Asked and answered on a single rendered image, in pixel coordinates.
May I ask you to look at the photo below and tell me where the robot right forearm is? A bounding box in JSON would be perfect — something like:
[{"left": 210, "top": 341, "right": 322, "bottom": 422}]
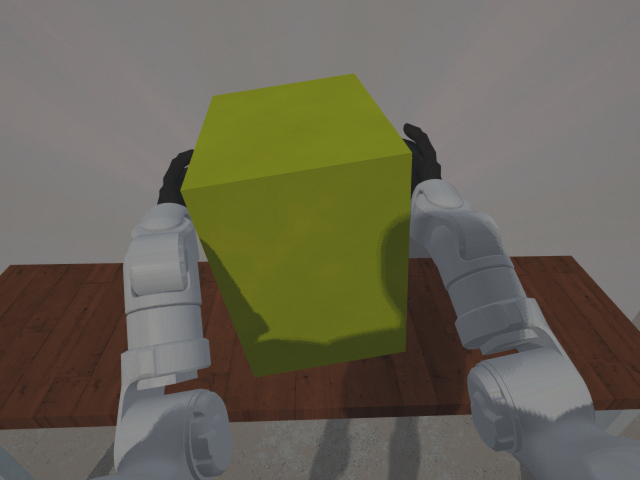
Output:
[{"left": 410, "top": 179, "right": 595, "bottom": 420}]

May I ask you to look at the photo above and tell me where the table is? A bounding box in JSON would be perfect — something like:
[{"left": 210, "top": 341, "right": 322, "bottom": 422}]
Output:
[{"left": 0, "top": 256, "right": 640, "bottom": 480}]

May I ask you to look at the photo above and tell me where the robot left forearm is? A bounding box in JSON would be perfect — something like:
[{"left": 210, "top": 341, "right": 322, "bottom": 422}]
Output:
[{"left": 114, "top": 203, "right": 211, "bottom": 474}]

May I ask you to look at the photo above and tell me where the robot left hand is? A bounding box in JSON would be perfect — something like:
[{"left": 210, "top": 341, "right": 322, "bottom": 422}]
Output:
[{"left": 157, "top": 149, "right": 194, "bottom": 207}]

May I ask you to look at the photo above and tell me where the left robot upper arm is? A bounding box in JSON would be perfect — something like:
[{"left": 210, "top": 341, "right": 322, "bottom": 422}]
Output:
[{"left": 90, "top": 389, "right": 233, "bottom": 480}]

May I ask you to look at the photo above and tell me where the right robot upper arm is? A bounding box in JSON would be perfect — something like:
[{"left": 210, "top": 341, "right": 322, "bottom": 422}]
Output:
[{"left": 467, "top": 347, "right": 640, "bottom": 480}]

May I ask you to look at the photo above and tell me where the carton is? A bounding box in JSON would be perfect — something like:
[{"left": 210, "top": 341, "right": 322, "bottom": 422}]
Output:
[{"left": 180, "top": 74, "right": 412, "bottom": 378}]

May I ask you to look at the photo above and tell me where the robot right hand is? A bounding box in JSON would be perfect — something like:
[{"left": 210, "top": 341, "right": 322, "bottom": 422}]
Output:
[{"left": 402, "top": 123, "right": 442, "bottom": 198}]

